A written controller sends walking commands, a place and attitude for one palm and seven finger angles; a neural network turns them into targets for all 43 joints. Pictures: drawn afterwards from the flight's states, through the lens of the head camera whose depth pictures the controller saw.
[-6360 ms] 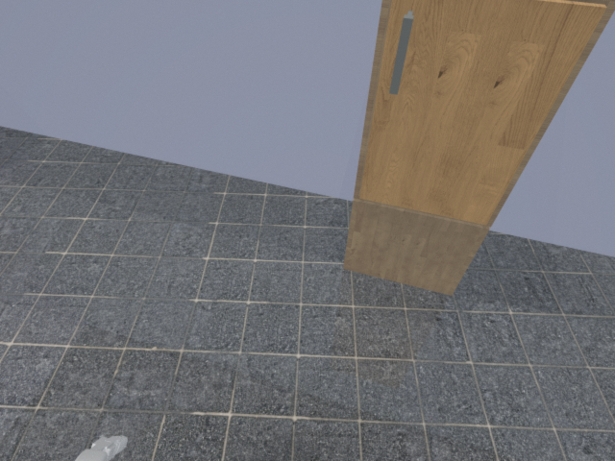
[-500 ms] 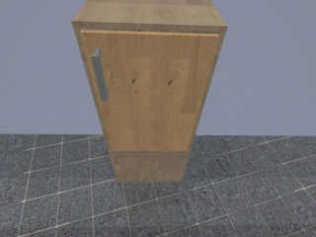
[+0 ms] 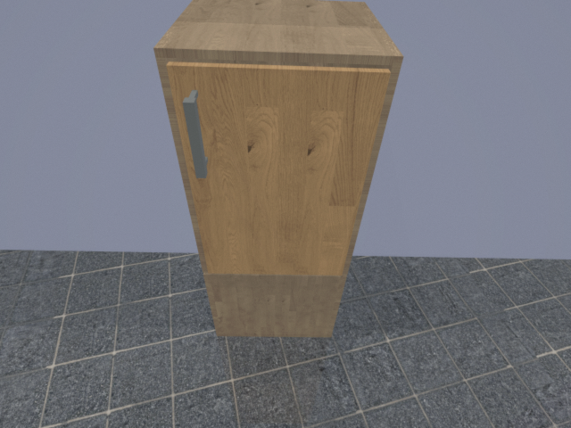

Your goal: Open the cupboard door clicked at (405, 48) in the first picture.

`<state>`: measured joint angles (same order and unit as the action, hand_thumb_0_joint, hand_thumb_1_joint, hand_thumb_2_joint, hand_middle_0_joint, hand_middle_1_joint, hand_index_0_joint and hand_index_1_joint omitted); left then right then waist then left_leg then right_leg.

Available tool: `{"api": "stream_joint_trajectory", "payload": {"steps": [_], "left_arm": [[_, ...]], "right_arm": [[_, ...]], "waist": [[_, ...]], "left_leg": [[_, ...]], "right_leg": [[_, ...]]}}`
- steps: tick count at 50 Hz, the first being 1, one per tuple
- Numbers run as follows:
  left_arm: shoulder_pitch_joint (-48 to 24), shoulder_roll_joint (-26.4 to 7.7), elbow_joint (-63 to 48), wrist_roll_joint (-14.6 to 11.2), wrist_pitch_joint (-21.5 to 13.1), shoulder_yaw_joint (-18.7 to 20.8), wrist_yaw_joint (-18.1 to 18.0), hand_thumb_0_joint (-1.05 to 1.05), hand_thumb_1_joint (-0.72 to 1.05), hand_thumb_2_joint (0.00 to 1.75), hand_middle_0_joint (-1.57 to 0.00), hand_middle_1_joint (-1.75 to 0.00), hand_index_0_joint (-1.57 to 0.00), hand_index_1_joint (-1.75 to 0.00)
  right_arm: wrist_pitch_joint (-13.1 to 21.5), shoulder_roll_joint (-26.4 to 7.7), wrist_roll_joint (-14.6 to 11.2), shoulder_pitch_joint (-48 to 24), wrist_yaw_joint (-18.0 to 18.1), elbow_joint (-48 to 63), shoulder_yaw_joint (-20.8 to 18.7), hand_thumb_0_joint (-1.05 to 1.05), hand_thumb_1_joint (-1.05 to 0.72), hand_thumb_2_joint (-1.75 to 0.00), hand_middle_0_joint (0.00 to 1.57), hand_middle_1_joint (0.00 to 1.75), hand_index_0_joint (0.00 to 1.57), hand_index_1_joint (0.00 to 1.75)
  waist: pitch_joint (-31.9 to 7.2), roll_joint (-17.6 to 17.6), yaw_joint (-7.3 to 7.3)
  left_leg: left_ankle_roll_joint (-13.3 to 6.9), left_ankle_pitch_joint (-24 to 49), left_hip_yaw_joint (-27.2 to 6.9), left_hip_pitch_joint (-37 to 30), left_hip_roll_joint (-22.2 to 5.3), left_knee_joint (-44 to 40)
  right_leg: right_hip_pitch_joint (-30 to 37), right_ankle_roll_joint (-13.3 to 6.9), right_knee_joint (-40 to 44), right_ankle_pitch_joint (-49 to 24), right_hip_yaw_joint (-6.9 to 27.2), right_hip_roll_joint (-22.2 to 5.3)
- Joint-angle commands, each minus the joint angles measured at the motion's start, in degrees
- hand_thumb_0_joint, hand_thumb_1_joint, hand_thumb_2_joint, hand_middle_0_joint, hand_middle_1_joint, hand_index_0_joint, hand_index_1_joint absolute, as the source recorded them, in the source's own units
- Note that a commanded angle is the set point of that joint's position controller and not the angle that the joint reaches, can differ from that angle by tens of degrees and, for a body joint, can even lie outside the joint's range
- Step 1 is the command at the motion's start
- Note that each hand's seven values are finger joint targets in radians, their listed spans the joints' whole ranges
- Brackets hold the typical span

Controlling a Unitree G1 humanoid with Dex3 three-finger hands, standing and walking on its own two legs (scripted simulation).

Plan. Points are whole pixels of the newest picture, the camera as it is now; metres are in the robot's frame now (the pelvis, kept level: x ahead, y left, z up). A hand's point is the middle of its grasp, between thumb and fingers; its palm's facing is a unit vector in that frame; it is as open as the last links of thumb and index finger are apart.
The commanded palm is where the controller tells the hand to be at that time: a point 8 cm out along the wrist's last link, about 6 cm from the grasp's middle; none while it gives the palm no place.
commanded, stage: come to a stop and stand still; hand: left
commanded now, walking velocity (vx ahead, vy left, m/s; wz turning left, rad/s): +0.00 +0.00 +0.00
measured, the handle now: (198, 135) +0.59 +0.20 +0.13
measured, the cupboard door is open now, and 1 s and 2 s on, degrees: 0 0 0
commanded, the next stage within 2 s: look again from close up in 1.44 s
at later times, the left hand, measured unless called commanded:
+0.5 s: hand out of the picture -0.10 +0.17 -0.17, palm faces +0.06 -0.99 -0.15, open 7.4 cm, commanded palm none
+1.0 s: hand out of the picture -0.16 +0.17 -0.17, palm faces +0.12 -0.98 -0.15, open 7.4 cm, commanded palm none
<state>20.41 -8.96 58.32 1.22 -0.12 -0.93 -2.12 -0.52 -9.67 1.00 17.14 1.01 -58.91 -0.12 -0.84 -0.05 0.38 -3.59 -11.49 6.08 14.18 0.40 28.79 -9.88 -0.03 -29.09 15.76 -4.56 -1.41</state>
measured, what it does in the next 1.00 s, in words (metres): lifts its right foot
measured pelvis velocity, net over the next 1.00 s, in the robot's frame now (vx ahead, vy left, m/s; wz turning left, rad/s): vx -0.08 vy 0.03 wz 0.00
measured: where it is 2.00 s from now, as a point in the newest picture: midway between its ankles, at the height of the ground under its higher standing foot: outside the picture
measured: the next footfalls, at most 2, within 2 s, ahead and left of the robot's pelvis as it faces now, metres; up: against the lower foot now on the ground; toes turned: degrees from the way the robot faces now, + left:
left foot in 1.12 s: -0.07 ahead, +0.14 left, +0.00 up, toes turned +1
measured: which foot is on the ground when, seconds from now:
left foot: down 0.00-0.94, up 0.96-1.00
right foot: down 0.00-1.00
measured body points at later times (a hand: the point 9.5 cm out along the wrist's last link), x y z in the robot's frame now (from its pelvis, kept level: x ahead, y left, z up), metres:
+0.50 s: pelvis -0.04 +0.02 +0.00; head -0.05 +0.02 +0.45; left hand -0.10 +0.22 -0.16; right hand -0.06 -0.19 -0.16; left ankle +0.05 +0.08 -0.73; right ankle +0.00 -0.12 -0.73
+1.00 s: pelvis -0.08 +0.03 +0.00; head -0.09 +0.03 +0.45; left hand -0.16 +0.22 -0.16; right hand -0.06 -0.19 -0.16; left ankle +0.01 +0.09 -0.72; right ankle -0.05 -0.09 -0.74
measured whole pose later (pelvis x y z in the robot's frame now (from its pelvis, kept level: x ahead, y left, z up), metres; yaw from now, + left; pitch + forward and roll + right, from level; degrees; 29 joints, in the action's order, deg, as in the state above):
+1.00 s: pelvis -0.08 +0.03 +0.00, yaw +0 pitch -2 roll -1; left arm 28.6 -3.4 62.0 2.1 1.3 1.6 -3.0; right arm -4.6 -8.2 0.9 16.1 1.3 -62.2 -3.1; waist -0.5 0.9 -1.4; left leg -1.4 -14.8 4.9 23.3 2.7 37.6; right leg -12.5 -1.4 -28.1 13.8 -4.8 -1.2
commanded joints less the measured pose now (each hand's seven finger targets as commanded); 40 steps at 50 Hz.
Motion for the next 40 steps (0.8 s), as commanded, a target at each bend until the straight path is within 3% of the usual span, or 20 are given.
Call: {"api": "stream_joint_trajectory", "payload": {"steps": [1, 6, 11, 20, 24, 30, 34, 36, 38, 40], "left_arm": [[4.11, -5.06, -1.99, 0.0, -0.56, 1.46, -0.54, 0.0, 0.9, 0.9, -0.2, -0.3, -0.2, -0.3], [5.26, -4.09, -1.16, 0.04, -0.59, 1.52, -0.59, 0.0, 0.9, 0.9, -0.2, -0.3, -0.2, -0.3], [7.69, -2.73, 0.11, 0.31, -0.24, 1.74, -0.56, 0.0, 0.9, 0.9, -0.2, -0.3, -0.2, -0.3], [12.03, -0.33, 2.12, 0.72, 0.24, 2.31, -0.62, 0.0, 0.9, 0.9, -0.2, -0.3, -0.2, -0.3], [13.86, 0.15, 2.71, 0.77, 0.24, 2.51, -0.62, 0.0, 0.9, 0.9, -0.2, -0.3, -0.2, -0.3], [10.85, -0.75, 2.22, 0.48, -0.06, 2.75, -0.76, 0.0, 0.9, 0.9, -0.2, -0.3, -0.2, -0.3], [9.38, -0.7, 1.96, 0.41, 0.17, 2.88, -0.76, 0.0, 0.9, 0.9, -0.2, -0.3, -0.2, -0.3], [11.29, 0.19, 2.45, 0.63, 0.43, 2.96, -0.64, 0.0, 0.9, 0.9, -0.2, -0.3, -0.2, -0.3], [15.37, 1.25, 3.59, 0.92, 1.18, 3.16, -0.57, 0.0, 0.9, 0.9, -0.2, -0.3, -0.2, -0.3], [19.97, 2.57, 5.15, 1.14, 2.04, 3.42, -0.52, 0.0, 0.9, 0.9, -0.2, -0.3, -0.2, -0.3]], "right_arm": [[0.72, -4.74, -0.07, 2.21, 0.02, 1.85, -1.31, 0.0, -0.9, -0.9, 0.2, 0.3, 0.2, 0.3], [0.51, -4.16, -0.14, 3.4, 0.06, 0.86, -1.46, 0.0, -0.9, -0.9, 0.2, 0.3, 0.2, 0.3], [0.15, -3.92, -0.12, 4.07, 0.16, 0.01, -1.81, 0.0, -0.9, -0.9, 0.2, 0.3, 0.2, 0.3], [-0.46, -3.6, 0.01, 4.48, 0.34, -0.9, -2.65, 0.0, -0.9, -0.9, 0.2, 0.3, 0.2, 0.3], [-0.69, -2.83, -0.02, 4.1, 0.33, -1.16, -2.83, 0.0, -0.9, -0.9, 0.2, 0.3, 0.2, 0.3], [-0.93, -0.69, -0.12, 6.46, 0.24, -2.21, -2.65, 0.0, -0.9, -0.9, 0.2, 0.3, 0.2, 0.3], [-0.87, -0.3, -0.06, 7.25, 0.36, -2.56, -2.57, 0.0, -0.9, -0.9, 0.2, 0.3, 0.2, 0.3], [-0.73, -1.38, 0.1, 5.96, 0.46, -2.17, -2.8, 0.0, -0.9, -0.9, 0.2, 0.3, 0.2, 0.3], [-0.88, -3.4, 0.13, 2.55, 0.59, -1.32, -3.16, 0.0, -0.9, -0.9, 0.2, 0.3, 0.2, 0.3], [-1.04, -4.98, 0.19, -1.18, 0.65, -0.45, -3.47, 0.0, -0.9, -0.9, 0.2, 0.3, 0.2, 0.3]], "waist": [[8.0, 0.3, -0.24], [7.36, 0.43, -0.04], [8.15, 2.78, -0.63], [8.03, 2.6, -1.26], [7.72, 0.2, -1.61], [7.63, -3.77, 0.63], [8.13, -1.14, 1.15], [8.8, 3.23, -0.07], [8.38, 7.79, -2.35], [7.62, 10.08, -4.7]], "left_leg": [[1.0, -8.75, -9.32, 3.14, -5.93, -9.65], [1.16, -10.29, -9.69, 3.01, -6.23, -10.32], [1.06, -16.58, -11.2, 6.14, -7.02, -13.39], [1.05, -21.73, -12.5, 8.62, -7.95, -17.06], [1.41, -19.91, -11.09, 8.27, -6.84, -15.81], [2.08, -13.46, -8.51, 1.01, -4.25, -7.75], [2.01, -14.88, -9.44, 0.82, -4.96, -7.95], [1.84, -21.31, -11.97, 6.07, -6.87, -14.26], [1.2, -28.05, -14.4, 14.48, -9.62, -20.8], [0.26, -30.37, -15.05, 21.17, -11.68, -25.15]], "right_leg": [[-6.57, -1.92, 9.06, 4.12, 7.11, -4.5], [-6.78, -1.81, 9.69, 5.05, 6.88, -4.33], [-6.16, -1.38, 8.62, 6.19, 5.4, -3.37], [-5.26, -1.13, 5.63, 6.69, 3.43, -1.64], [-5.71, -1.46, 6.84, 7.88, 4.55, -1.93], [-15.03, -2.23, 12.32, 15.23, 8.93, -4.61], [-17.0, -2.01, 10.73, 15.27, 8.11, -3.92], [-12.53, -1.12, 6.2, 12.01, 5.21, -1.37], [-3.51, -0.65, -2.73, 6.78, 1.16, 0.75], [3.71, -0.59, -11.3, 5.13, -1.34, 1.64]]}}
